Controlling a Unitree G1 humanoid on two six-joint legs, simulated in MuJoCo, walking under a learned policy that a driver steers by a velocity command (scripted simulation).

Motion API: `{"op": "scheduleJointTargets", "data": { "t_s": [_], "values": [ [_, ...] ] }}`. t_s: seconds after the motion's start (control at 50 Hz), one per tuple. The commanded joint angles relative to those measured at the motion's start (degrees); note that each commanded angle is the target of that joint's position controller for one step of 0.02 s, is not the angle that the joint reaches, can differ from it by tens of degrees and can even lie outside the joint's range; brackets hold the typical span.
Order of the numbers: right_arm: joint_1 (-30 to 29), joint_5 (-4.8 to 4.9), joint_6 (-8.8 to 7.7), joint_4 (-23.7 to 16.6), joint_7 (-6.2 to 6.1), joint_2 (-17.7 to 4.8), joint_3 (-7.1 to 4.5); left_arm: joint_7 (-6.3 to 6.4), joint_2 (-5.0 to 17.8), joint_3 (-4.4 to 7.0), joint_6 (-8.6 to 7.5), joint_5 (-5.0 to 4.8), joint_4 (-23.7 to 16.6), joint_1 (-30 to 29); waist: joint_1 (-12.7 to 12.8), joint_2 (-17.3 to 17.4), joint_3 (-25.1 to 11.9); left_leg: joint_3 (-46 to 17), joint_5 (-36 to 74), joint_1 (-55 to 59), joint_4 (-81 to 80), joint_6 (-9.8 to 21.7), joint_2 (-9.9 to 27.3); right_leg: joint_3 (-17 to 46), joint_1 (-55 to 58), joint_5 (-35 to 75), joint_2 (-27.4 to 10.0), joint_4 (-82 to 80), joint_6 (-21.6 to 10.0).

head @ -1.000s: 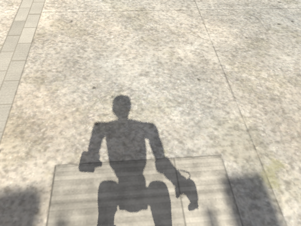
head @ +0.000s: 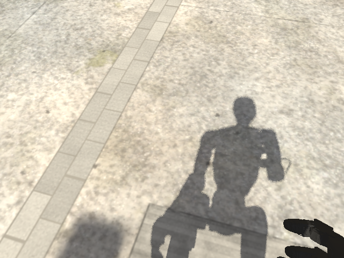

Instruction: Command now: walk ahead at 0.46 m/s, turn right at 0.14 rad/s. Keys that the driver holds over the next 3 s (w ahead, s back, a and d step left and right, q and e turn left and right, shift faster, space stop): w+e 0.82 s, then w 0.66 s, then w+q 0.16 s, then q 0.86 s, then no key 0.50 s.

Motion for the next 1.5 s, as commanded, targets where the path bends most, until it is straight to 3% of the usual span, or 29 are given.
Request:
{"op": "scheduleJointTargets", "data": {
  "t_s": [0.02,0.04,0.06,0.08,0.1,0.12,0.16,0.22,0.3,0.4,0.5,0.58,0.64,0.66,0.68,0.7,0.72,0.76,0.84,0.92,1.02,1.1,1.12,1.14,1.16,1.18,1.22,1.32,1.5],
  "values": [
    [0.5,0.27,-1.24,-3.9,-0.62,-7.8,-2.93,0.69,11.4,3.07,-0.06,0.07,-1.9,-2.0,-7.0,-9.1,2.9,-0.1,-2.6,8.4,-3.4,2.9,-2.4,6.5,-4.2,46.2,-14.3,5.0,-9.2],
    [9.2,-0.02,-0.9,-1.2,-1.22,-10.1,-4.05,1.07,12.5,3.38,0.56,-0.29,-1.8,-3.3,-11.5,-8.1,-2.6,2.3,-1.1,20.0,-3.0,3.6,-4.7,4.3,-7.1,56.0,-12.2,14.9,-7.7],
    [20.0,-0.14,-0.54,1.2,-1.59,-12.0,-4.89,0.99,12.6,3.26,1.02,0.65,-3.2,-5.0,-17.0,-6.1,-9.9,-2.5,-1.3,38.0,-1.1,5.4,0.1,3.3,-18.5,46.9,-9.2,30.9,-5.6],
    [24.2,-1.85,-0.28,1.5,-1.98,-18.8,-5.84,0.6,4.2,1.22,0.36,2.12,-5.1,2.3,-12.6,13.8,-21.1,-24.6,-12.3,58.9,-4.5,10.6,16.1,1.9,-37.8,4.4,1.0,53.4,-2.2],
    [23.7,-2.75,-0.91,0.6,-1.56,-13.9,-4.48,0.06,5.9,1.38,-1.02,-0.32,-4.6,3.2,-12.7,19.2,-28.5,-46.1,-22.5,58.4,-18.1,14.1,21.7,11.3,-43.9,-10.0,4.0,64.4,-2.6],
    [19.5,-1.81,-1.04,1.2,-1.76,-10.3,-3.51,-0.35,10.7,3.03,-1.25,-1.97,-5.3,-1.9,-12.4,11.5,-17.4,-37.5,-27.5,50.6,-19.9,11.2,19.9,10.8,-48.8,-5.6,0.6,68.1,-2.6],
    [14.4,-1.16,-1.29,3.7,-1.8,-8.4,-2.68,0.31,8.3,2.89,-1.34,-1.12,-7.3,-8.6,-8.7,1.6,-5.6,-22.7,-18.0,33.7,-22.7,9.5,16.1,7.3,-47.0,3.3,-4.7,65.1,-3.1],
    [9.8,-1.77,-3.11,5.1,-1.73,-5.1,-2.05,0.3,6.5,3.67,0.9,-0.91,-5.7,-4.9,-4.9,3.2,-3.6,-10.1,-5.6,26.5,-26.0,9.0,11.8,8.2,-40.7,9.0,-6.8,62.2,-2.4],
    [9.7,-2.31,-3.49,7.5,-2.08,-6.6,-2.43,0.71,6.1,4.38,2.36,-0.33,-7.6,-9.1,-4.4,2.8,0.6,-1.2,1.9,24.4,-26.8,9.0,11.4,8.9,-47.2,14.9,-6.4,56.6,-0.9],
    [13.9,-2.23,-1.97,10.2,-3.98,-10.6,-3.45,-2.03,4.6,3.4,1.13,0.16,-11.3,-18.7,-7.5,-1.2,3.9,3.7,1.6,30.2,-28.8,9.0,13.3,6.2,-52.5,24.8,-6.0,40.9,0.0],
    [17.5,-1.1,-0.74,12.0,-3.69,-11.5,-3.92,-3.32,3.9,2.75,0.58,-0.16,-15.3,-27.2,-11.6,-0.6,5.8,9.2,8.8,39.7,-25.5,7.4,13.6,0.2,-54.7,23.5,-5.3,29.9,-2.5],
    [16.7,0.0,0.91,12.3,-4.11,-14.3,-4.5,-4.12,5.6,3.68,0.74,-0.26,-17.7,-25.9,-8.6,3.6,1.1,12.1,39.3,43.6,-14.6,5.7,13.9,-6.4,-45.0,13.3,0.2,27.2,-6.1],
    [13.2,1.04,1.29,10.9,-4.38,-15.4,-4.36,-2.62,13.9,8.11,1.67,-0.38,-13.5,-4.5,4.0,2.8,-10.3,13.5,39.0,30.7,16.8,2.0,10.4,-4.0,-12.6,14.2,4.6,20.1,-12.2],
    [17.2,-1.92,0.23,8.4,-3.9,-7.1,-1.99,-1.48,20.0,9.2,1.89,-0.45,-12.6,-2.1,-0.7,-12.5,-14.3,11.7,-15.7,5.4,38.2,-1.5,2.0,21.1,8.0,14.7,-9.9,20.9,-19.6],
    [16.3,-0.94,-2.34,6.1,-3.26,-6.7,-0.83,-1.9,19.4,8.41,0.46,0.07,-14.9,-2.4,-1.5,-12.3,-24.8,-3.4,-34.5,-6.9,50.7,-2.3,-6.2,50.2,16.4,4.5,-19.3,9.9,-28.8],
    [8.5,1.22,-3.84,4.3,-2.68,-10.9,-1.93,-2.16,14.7,7.18,-0.27,0.53,-14.5,-2.8,1.5,-6.2,-19.5,-8.2,-28.9,-12.5,50.3,-0.9,-2.5,43.6,13.5,5.5,-17.6,6.3,-24.4],
    [6.8,1.44,-4.48,3.3,-2.67,-10.7,-1.58,-2.17,12.5,6.49,-0.79,0.12,-14.4,-6.1,-0.9,-4.0,-12.4,-7.7,-23.5,-12.6,44.9,0.1,0.0,35.2,5.1,9.7,-15.3,6.4,-21.9],
    [8.2,-1.22,-4.02,4.5,-3.27,-11.4,-2.17,-1.92,8.9,5.25,-1.08,0.17,-16.0,-13.3,-6.1,-1.0,-6.5,-7.4,-18.3,-5.2,35.8,-0.8,3.7,25.0,-9.7,20.4,-10.7,5.2,-19.0],
    [8.6,-2.22,-1.64,4.5,-2.97,-9.2,-1.58,-0.57,10.6,5.38,-1.32,0.44,-15.6,-13.7,-8.0,-2.2,-3.8,-4.8,-14.0,-0.9,26.0,-4.4,4.1,17.8,-20.8,30.1,-8.0,2.6,-18.6],
    [0.2,-1.96,-1.63,3.4,-2.36,-6.3,0.03,0.41,11.0,5.12,-0.86,0.2,-13.5,-10.6,-4.1,-5.5,-2.4,-2.3,3.3,3.8,6.9,-5.3,1.8,10.3,-24.8,26.1,-3.5,3.4,-14.2],
    [-5.9,-0.79,-2.57,1.6,-1.13,-8.7,-0.62,0.05,11.8,5.01,-0.75,-0.11,-11.1,-6.1,-1.2,-6.9,-1.0,-3.4,5.7,3.9,-3.1,-2.5,0.0,15.5,-17.7,18.4,-8.3,6.7,-12.9],
    [2.9,-1.12,-3.11,3.3,-1.05,-11.5,-2.33,0.19,11.7,5.0,-0.05,0.3,-10.9,-8.0,-6.9,-8.3,-3.5,-1.0,-1.3,13.5,-7.4,2.2,-2.3,16.2,-12.8,34.1,-8.5,16.5,-9.9],
    [10.6,-1.7,-3.29,4.8,-1.35,-13.5,-3.24,0.13,9.9,4.26,0.03,0.78,-11.5,-8.4,-10.5,-6.5,-9.6,-3.5,1.1,25.6,-5.8,4.7,0.8,13.3,-16.5,35.9,-5.2,27.4,-8.1],
    [19.0,-2.38,-3.17,5.4,-1.52,-17.9,-4.16,0.23,6.4,2.96,-0.31,1.87,-12.3,-3.4,-11.1,4.3,-19.4,-19.2,0.6,44.6,-4.2,10.7,12.4,9.5,-29.6,18.3,0.8,46.8,-5.0],
    [22.4,-1.78,-2.62,7.8,-0.74,-18.2,-4.49,0.04,4.4,2.26,-1.14,0.0,-11.9,2.3,-9.4,19.3,-22.9,-44.8,-16.9,55.2,-15.1,17.6,20.2,8.6,-47.1,-11.8,7.1,61.3,-2.1],
    [20.8,-0.38,-2.41,7.3,-0.83,-13.1,-3.24,-0.02,10.3,3.38,-1.33,-0.96,-11.8,-3.0,-11.4,9.9,-15.9,-44.5,-29.1,51.3,-18.1,15.1,19.3,11.2,-53.7,-9.5,3.2,66.7,-2.4],
    [14.1,-1.13,-1.65,6.5,-1.24,-10.5,-1.99,-0.05,10.7,3.47,-1.45,0.09,-14.4,-13.2,-10.3,0.7,-4.8,-29.5,-20.0,36.1,-19.6,12.2,14.8,6.8,-53.7,0.3,-1.9,63.2,-2.6],
    [12.5,-1.18,-2.36,7.9,-1.43,-9.5,-1.45,-0.12,6.8,3.06,-0.76,0.96,-13.9,-11.7,-6.4,3.5,-2.9,-16.1,-0.8,26.7,-24.2,12.6,9.5,4.3,-47.9,6.9,-5.6,51.6,-0.8],
    [19.8,0.03,-0.57,12.7,-2.34,-12.7,-2.0,-1.54,4.4,1.87,-2.09,0.53,-17.6,-28.0,-12.1,2.1,0.6,-8.1,4.3,30.1,-24.3,10.3,8.4,1.1,-45.3,25.5,-3.3,24.3,0.3]
  ]
}}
